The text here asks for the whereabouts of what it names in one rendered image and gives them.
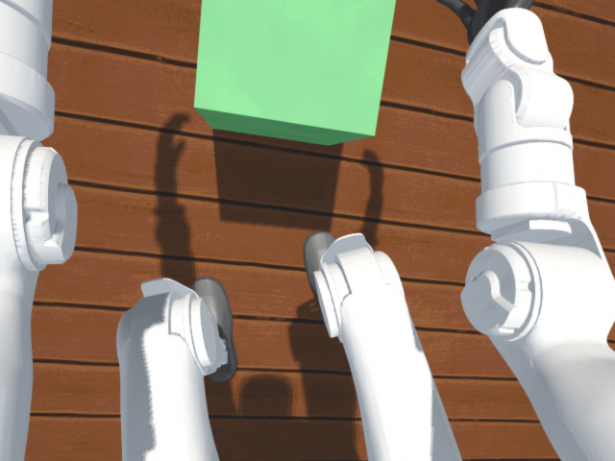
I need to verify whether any robot left upper arm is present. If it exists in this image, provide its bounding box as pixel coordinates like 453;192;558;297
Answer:
0;134;78;461

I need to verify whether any right robot hand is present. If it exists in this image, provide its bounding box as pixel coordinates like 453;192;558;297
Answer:
436;0;534;45

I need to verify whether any carton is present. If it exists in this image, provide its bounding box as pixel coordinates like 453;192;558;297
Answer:
194;0;396;146

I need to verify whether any robot shin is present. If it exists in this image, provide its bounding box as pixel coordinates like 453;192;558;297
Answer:
319;233;405;296
116;278;228;376

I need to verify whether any robot left shin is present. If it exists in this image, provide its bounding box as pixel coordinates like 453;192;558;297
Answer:
116;278;228;376

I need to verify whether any robot right upper arm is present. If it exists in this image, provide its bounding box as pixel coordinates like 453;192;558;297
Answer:
460;240;615;461

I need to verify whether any robot right forearm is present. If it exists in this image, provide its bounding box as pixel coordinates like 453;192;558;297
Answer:
461;8;612;274

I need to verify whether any robot left forearm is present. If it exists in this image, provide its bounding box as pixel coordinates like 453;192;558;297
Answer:
0;0;55;141

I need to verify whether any robot right shin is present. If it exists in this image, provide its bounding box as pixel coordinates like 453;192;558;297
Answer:
319;233;405;296

